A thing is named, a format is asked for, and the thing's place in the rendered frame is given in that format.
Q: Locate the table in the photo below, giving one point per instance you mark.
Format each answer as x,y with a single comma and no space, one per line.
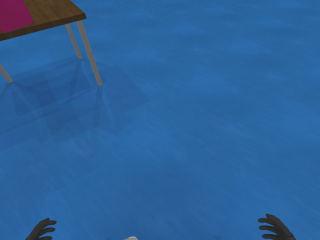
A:
48,14

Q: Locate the left robot hand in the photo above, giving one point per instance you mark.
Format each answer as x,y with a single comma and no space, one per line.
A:
40,230

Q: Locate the right robot hand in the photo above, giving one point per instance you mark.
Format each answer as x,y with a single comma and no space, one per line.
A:
278,227

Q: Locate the carton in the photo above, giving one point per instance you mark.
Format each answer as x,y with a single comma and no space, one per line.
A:
13,15

